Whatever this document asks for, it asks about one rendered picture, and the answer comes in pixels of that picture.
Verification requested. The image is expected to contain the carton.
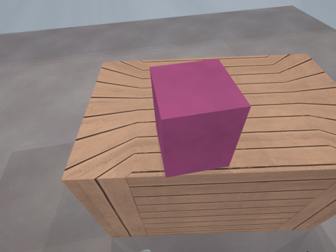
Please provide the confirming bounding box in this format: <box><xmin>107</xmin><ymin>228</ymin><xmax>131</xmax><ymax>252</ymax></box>
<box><xmin>150</xmin><ymin>59</ymin><xmax>251</xmax><ymax>177</ymax></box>

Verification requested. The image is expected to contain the pedestal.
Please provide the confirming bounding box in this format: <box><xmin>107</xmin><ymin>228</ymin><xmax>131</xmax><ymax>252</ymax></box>
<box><xmin>61</xmin><ymin>54</ymin><xmax>336</xmax><ymax>237</ymax></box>

